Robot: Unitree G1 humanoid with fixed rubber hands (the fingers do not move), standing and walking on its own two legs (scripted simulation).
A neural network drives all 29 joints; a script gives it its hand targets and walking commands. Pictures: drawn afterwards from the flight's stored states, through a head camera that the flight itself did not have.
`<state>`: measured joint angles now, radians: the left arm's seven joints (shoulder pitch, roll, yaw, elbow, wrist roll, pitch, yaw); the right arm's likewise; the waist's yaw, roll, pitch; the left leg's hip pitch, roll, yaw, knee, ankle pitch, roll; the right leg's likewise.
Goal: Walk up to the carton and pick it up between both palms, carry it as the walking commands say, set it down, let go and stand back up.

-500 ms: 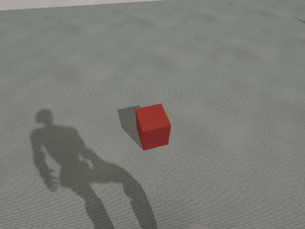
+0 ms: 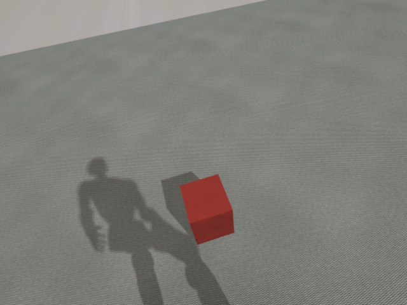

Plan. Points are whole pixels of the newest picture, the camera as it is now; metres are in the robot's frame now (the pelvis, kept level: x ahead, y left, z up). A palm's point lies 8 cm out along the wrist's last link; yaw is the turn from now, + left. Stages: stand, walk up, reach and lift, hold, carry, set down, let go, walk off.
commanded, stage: walk up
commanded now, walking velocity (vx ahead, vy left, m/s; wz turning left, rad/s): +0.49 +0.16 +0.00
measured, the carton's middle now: (207, 209) +0.67 +0.07 -0.65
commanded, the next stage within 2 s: none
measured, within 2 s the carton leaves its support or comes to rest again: neither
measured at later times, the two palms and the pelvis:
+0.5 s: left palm out of the picture +0.14 +0.29 -0.15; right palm (287, 238) +0.30 -0.16 -0.14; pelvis +0.21 +0.07 -0.01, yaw -1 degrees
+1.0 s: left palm (124, 240) +0.33 +0.25 -0.13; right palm (295, 251) +0.27 -0.18 -0.16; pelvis +0.28 +0.02 +0.00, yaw +0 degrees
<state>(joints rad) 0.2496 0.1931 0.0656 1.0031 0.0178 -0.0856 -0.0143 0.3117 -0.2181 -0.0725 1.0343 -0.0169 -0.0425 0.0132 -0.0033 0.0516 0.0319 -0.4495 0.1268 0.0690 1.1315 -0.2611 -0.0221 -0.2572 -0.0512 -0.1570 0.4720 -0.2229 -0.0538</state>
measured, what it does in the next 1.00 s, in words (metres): walks ahead: left foot, then right foot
